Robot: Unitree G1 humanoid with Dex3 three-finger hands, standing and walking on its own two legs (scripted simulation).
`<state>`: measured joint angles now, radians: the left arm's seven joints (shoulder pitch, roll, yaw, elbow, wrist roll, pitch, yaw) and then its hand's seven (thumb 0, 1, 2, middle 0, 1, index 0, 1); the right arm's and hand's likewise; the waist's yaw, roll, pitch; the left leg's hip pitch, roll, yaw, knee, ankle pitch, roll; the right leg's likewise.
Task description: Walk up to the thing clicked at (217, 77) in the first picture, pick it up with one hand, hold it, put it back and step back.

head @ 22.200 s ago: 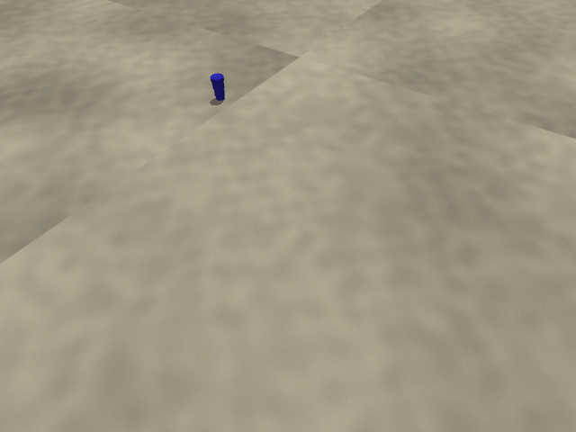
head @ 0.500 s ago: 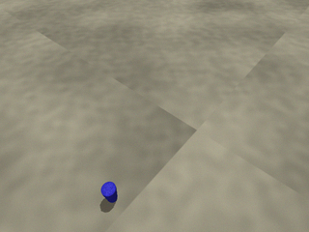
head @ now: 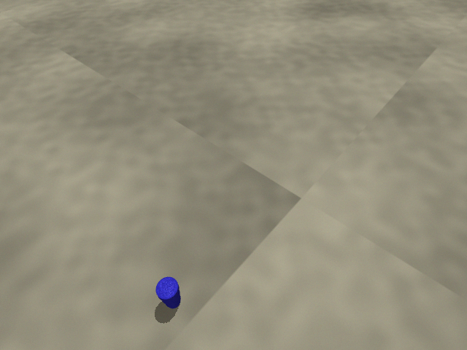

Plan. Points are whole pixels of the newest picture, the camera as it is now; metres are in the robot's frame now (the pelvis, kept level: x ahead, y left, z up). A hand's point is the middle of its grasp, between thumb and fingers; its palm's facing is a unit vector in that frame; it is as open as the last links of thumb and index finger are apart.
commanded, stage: walk up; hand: left
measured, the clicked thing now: (170, 294) +0.45 +0.29 -0.70
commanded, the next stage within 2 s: stand in 0.16 s
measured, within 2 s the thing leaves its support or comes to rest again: neither
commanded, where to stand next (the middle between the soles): +0.13 +0.05 m, yaw +0 degrees
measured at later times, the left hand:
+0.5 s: hand out of the picture +0.08 +0.25 -0.15, palm faces -0.03 -0.94 -0.35, open 7.4 cm
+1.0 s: hand out of the picture +0.06 +0.25 -0.16, palm faces -0.04 -0.94 -0.35, open 7.4 cm
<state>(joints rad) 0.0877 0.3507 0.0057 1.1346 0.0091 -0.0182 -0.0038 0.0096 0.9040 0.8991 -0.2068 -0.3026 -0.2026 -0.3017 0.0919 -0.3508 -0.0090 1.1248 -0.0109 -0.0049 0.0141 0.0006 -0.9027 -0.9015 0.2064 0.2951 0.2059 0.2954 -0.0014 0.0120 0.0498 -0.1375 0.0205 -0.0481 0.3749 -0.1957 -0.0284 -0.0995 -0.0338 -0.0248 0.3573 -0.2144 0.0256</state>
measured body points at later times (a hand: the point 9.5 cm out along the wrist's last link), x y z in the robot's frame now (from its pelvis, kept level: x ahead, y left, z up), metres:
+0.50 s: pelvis -0.01 +0.00 +0.00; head +0.00 +0.00 +0.45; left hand +0.08 +0.30 -0.13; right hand +0.07 -0.30 -0.13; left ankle +0.01 +0.14 -0.75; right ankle -0.01 -0.14 -0.75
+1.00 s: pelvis -0.01 +0.00 +0.00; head +0.00 +0.00 +0.45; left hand +0.06 +0.30 -0.13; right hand +0.06 -0.31 -0.13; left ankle +0.01 +0.14 -0.75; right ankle -0.01 -0.14 -0.75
